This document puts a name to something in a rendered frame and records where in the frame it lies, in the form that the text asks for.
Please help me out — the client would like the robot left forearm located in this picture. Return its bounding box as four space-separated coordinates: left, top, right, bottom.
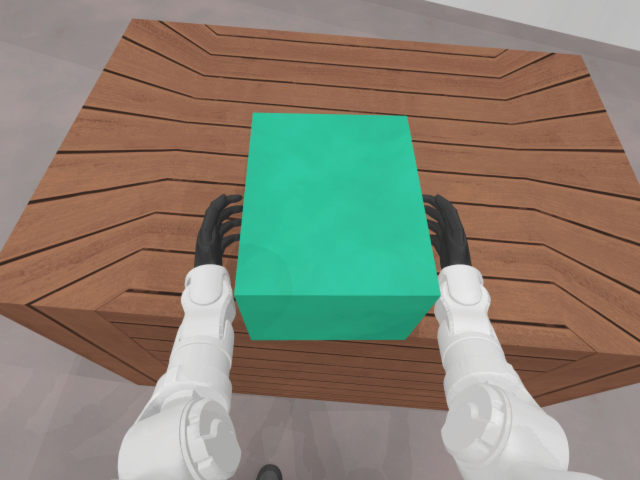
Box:
118 264 236 479

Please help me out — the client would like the right robot upper arm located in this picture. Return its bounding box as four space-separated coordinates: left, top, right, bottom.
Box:
441 383 603 480

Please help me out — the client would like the pedestal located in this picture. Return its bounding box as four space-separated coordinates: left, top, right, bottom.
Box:
0 18 640 411

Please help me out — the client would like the right robot hand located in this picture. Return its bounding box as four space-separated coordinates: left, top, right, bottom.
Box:
422 194 472 270

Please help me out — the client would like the left robot hand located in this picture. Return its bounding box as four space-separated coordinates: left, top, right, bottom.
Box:
194 194 243 268

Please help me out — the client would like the carton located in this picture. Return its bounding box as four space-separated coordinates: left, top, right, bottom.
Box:
234 113 441 340

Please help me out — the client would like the left robot upper arm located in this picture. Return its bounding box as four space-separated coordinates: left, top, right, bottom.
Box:
119 397 241 480

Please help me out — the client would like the robot right forearm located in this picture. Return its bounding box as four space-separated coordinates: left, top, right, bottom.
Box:
434 264 569 469

